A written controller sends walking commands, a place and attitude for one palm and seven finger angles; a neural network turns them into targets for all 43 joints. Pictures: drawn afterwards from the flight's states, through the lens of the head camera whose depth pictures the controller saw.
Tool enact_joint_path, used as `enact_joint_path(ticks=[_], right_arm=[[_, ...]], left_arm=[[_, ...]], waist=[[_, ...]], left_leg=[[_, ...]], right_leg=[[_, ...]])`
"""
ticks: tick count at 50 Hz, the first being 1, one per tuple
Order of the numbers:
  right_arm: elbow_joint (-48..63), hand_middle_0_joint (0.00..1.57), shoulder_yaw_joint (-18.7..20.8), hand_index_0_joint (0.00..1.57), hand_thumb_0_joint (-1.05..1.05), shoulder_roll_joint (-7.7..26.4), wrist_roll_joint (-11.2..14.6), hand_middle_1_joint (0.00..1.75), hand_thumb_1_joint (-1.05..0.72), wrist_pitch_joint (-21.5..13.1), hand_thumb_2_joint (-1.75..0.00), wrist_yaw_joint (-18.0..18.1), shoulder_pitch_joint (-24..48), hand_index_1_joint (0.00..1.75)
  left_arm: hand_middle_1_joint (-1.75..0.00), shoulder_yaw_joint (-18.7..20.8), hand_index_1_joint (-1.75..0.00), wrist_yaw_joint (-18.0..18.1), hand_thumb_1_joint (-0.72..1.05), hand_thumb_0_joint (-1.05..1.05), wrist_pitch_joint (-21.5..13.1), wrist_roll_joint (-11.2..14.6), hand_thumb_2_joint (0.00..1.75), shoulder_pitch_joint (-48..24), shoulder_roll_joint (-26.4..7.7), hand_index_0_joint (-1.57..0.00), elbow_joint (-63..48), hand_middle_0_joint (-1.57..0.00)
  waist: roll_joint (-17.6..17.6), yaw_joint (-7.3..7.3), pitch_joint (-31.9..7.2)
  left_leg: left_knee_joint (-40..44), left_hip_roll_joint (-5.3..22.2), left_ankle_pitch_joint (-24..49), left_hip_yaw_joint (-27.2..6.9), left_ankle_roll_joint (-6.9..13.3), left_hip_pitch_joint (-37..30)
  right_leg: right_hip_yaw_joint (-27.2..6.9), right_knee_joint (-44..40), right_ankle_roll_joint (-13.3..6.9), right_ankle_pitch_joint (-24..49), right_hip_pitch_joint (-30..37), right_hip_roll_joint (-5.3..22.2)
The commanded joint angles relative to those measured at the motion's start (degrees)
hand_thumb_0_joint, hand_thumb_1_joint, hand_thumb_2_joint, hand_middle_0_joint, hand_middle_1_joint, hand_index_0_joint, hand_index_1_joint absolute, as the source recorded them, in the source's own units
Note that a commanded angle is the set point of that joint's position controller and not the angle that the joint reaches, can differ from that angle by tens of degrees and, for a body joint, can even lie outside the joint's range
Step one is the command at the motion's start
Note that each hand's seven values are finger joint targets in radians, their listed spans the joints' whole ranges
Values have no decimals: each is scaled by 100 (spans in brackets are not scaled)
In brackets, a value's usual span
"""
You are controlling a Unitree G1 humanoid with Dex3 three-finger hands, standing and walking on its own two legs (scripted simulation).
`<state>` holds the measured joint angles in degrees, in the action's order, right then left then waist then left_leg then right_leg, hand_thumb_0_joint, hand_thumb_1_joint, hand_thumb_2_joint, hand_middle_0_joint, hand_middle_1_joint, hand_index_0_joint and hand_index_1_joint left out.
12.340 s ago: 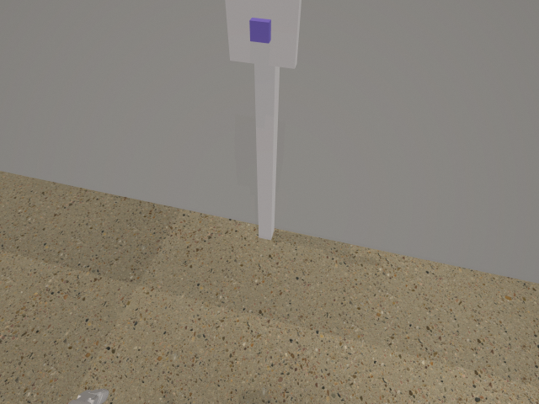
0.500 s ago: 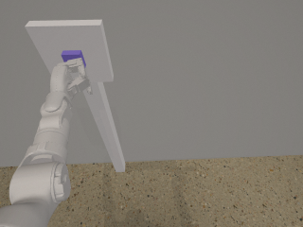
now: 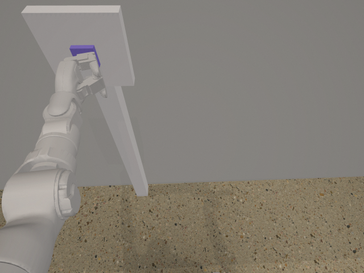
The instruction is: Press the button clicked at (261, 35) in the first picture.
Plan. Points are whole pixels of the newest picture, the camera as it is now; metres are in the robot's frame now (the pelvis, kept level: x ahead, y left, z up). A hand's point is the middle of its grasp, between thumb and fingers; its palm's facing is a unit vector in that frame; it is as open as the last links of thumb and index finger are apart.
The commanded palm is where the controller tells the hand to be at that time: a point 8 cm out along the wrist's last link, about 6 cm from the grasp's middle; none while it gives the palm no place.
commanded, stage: hold the button down briefly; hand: left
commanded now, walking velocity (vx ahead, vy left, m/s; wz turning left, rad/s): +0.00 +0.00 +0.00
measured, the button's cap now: (86, 54) +0.55 +0.19 +0.18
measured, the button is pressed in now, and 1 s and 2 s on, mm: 6 0 0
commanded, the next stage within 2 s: pull the fist back off the button in 0.26 s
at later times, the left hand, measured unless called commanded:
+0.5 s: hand (100, 79) +0.50 +0.16 +0.15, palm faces +0.00 -1.00 -0.01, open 2.9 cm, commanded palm +0.49 +0.21 +0.15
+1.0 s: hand (100, 91) +0.47 +0.16 +0.14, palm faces +0.00 -1.00 +0.01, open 3.0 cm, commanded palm +0.42 +0.21 +0.15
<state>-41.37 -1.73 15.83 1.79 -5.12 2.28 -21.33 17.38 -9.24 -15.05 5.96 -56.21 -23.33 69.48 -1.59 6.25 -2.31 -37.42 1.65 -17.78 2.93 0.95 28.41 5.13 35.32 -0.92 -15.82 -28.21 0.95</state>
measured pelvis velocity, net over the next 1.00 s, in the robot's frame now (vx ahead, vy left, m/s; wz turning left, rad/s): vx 0.01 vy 0.00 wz -0.03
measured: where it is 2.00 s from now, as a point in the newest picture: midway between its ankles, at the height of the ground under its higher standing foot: outside the picture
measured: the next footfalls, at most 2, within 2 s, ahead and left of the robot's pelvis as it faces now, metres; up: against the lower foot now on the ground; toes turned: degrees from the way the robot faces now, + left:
none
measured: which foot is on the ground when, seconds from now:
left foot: down 0.00-1.00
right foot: down 0.00-1.00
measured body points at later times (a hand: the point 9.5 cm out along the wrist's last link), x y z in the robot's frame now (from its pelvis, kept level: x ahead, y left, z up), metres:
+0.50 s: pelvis -0.02 +0.00 -0.01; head +0.06 +0.00 +0.44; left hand +0.49 +0.21 +0.15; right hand -0.02 -0.27 -0.12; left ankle +0.01 +0.11 -0.72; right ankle +0.02 -0.11 -0.72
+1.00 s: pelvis +0.01 +0.00 +0.00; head +0.05 +0.00 +0.45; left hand +0.46 +0.21 +0.14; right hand +0.06 -0.26 -0.11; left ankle +0.01 +0.11 -0.72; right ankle +0.02 -0.11 -0.72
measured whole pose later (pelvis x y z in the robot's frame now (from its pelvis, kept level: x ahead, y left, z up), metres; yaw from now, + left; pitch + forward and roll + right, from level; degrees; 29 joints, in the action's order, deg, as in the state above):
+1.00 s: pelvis +0.01 +0.00 +0.00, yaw -2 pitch +8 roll -1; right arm -36.9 -1.4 15.4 2.6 -4.9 1.6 -21.7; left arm 17.7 -9.7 -11.9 8.5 -42.6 -19.3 52.5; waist -2.0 4.6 -3.4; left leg -37.3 2.2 -19.1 4.8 1.2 25.9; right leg 3.0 35.4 -0.7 -16.4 -26.7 0.3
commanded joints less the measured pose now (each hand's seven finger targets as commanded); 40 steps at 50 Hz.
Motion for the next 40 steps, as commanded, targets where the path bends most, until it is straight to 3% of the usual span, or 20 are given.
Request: enact_joint_path(ticks=[1, 4, 7, 13, 15, 19, 21, 25, 27, 29, 32, 34, 38, 40], right_arm=[[347, 20, 261, 20, 0, 938, -11, 30, -90, -210, -90, 81, -672, 30], [301, 20, 264, 20, 0, 994, -10, 30, -90, -244, -90, 99, -752, 30], [281, 20, 257, 20, 0, 1012, -26, 30, -90, -303, -90, 100, -824, 30], [244, 20, 244, 20, 0, 1065, -29, 30, -90, -335, -90, 113, -955, 30], [252, 20, 245, 20, 0, 1038, -29, 30, -90, -343, -90, 108, -976, 30], [268, 20, 253, 20, 0, 1064, -38, 30, -90, -344, -90, 98, -1020, 30], [295, 20, 249, 20, 0, 1040, -56, 30, -90, -356, -90, 76, -1008, 30], [370, 20, 264, 20, 0, 1033, -72, 30, -90, -351, -90, 33, -983, 30], [403, 20, 266, 20, 0, 1039, -72, 30, -90, -340, -90, 33, -979, 30], [467, 20, 271, 20, 0, 1013, -65, 30, -90, -328, -90, 21, -941, 30], [515, 20, 285, 20, 0, 1004, -70, 30, -90, -333, -90, -3, -893, 30], [579, 20, 282, 20, 0, 995, -54, 30, -90, -302, -90, 4, -866, 30], [741, 20, 309, 20, 0, 928, -32, 30, -90, -273, -90, -19, -708, 30], [784, 20, 312, 20, 0, 895, -1, 30, -90, -248, -90, -15, -626, 30]], left_arm=[[-150, -29, -150, 62, 90, 0, -373, 72, 90, -3749, -1226, -130, -1132, -130], [-150, -18, -150, 80, 90, 0, -362, 91, 90, -3854, -1297, -130, -965, -130], [-150, -196, -150, 77, 90, 0, -351, 99, 90, -4036, -1120, -130, -1025, -130], [-150, -25, -150, 66, 90, 0, -252, 103, 90, -4029, -1409, -130, -810, -130], [-150, -107, -150, 60, 90, 0, -230, 91, 90, -4060, -1306, -130, -812, -130], [-150, 89, -150, 74, 90, 0, -232, 85, 90, -4076, -1578, -130, -809, -130], [-150, -17, -150, 66, 90, 0, -243, 75, 90, -4069, -1401, -130, -843, -130], [-150, 50, -150, 71, 90, 0, -254, 58, 90, -3895, -1410, -130, -871, -130], [-150, 103, -150, 44, 90, 0, -223, 61, 90, -3716, -1466, -130, -789, -130], [-150, 24, -150, 22, 90, 0, -244, 36, 90, -3683, -1354, -130, -950, -130], [-150, 110, -150, 31, 90, 0, -231, 80, 90, -3439, -1333, -130, -1079, -130], [-150, 211, -150, 4, 90, 0, -206, 107, 90, -3143, -1402, -130, -1062, -130], [-150, 210, -150, -39, 90, 0, -252, 182, 90, -2585, -1206, -130, -1589, -130], [-150, 147, -150, -48, 90, 0, -258, 206, 90, -2506, -1137, -130, -1928, -130]], waist=[[-157, 492, -1739], [-9, 571, -1731], [-226, 633, -1827], [36, 658, -1759], [-98, 671, -1794], [-80, 650, -1848], [-206, 650, -1803], [-196, 580, -1863], [4, 552, -1764], [-198, 515, -1870], [-173, 393, -1877], [59, 325, -1900], [-107, 102, -2114], [-107, 69, -2073]], left_leg=[[488, -72, 354, -424, 79, -951], [478, -43, 99, -458, 89, -827], [493, -36, -3, -517, 69, -908], [447, -33, -242, -487, 108, -538], [439, -33, -178, -465, 103, -593], [402, -42, -228, -469, 106, -501], [422, -50, -272, -486, 92, -548], [382, -61, -233, -474, 93, -581], [394, -59, -298, -458, 104, -415], [389, -58, -201, -446, 94, -566], [403, -59, -148, -455, 81, -640], [396, -46, -9, -424, 98, -570], [381, -56, 424, -368, 95, -873], [433, -40, 510, -366, 78, -972]], right_leg=[[-451, -516, 24, 539, 181, -199], [-463, -538, 50, 276, 54, -203], [-432, -502, 45, 155, -118, -191], [-480, -536, 76, -29, -43, -193], [-475, -527, 80, 13, -81, -192], [-491, -530, 81, -45, -33, -194], [-461, -510, 62, -82, -122, -194], [-452, -472, 48, -56, -116, -207], [-461, -482, 57, -110, -32, -198], [-440, -438, 42, -29, -59, -200], [-407, -413, 26, 13, -30, -206], [-414, -405, 22, 139, 159, -216], [-388, -339, -16, 542, 375, -236], [-352, -333, -13, 636, 431, -241]])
